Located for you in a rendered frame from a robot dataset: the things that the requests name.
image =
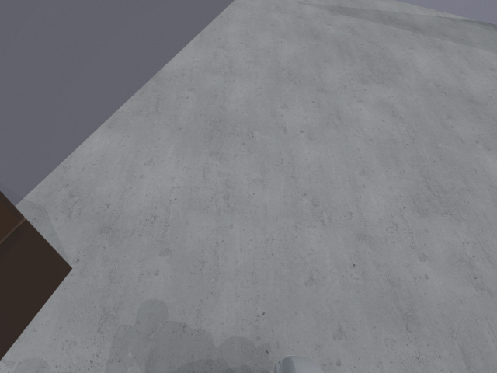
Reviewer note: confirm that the cupboard door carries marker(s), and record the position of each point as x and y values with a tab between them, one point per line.
7	220

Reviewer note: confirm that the robot right thigh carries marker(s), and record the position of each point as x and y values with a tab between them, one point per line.
297	364

